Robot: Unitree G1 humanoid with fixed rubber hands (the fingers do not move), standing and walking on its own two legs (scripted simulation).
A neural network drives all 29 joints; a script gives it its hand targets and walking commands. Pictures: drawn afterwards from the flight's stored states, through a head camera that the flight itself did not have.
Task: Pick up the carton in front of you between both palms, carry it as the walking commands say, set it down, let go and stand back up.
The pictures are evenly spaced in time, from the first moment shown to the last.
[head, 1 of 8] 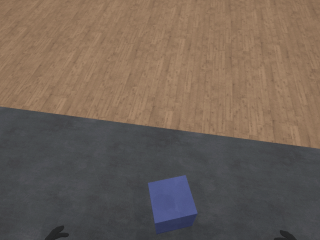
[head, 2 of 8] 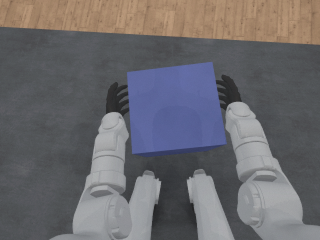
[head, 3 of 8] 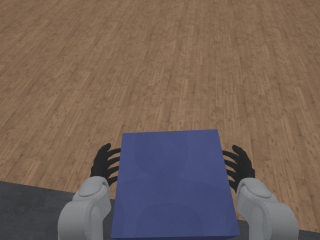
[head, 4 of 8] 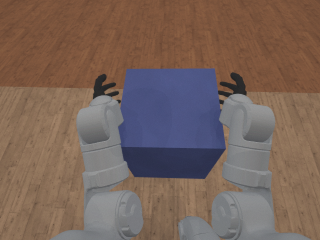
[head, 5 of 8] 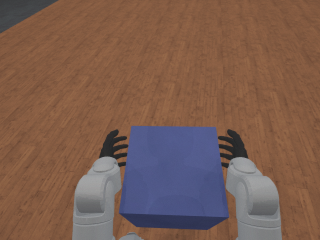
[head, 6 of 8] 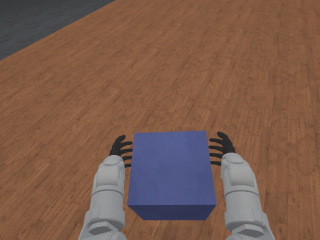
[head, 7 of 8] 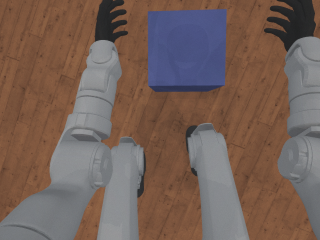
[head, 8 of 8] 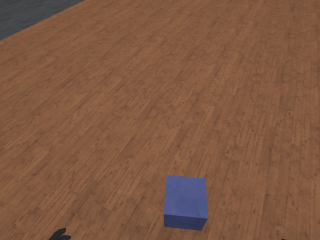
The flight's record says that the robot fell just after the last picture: no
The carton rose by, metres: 1.19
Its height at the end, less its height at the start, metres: +0.49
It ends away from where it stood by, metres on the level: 5.69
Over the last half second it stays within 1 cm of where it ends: yes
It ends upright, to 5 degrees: yes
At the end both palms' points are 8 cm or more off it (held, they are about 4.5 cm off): yes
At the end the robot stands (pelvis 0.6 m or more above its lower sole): yes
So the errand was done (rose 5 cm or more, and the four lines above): yes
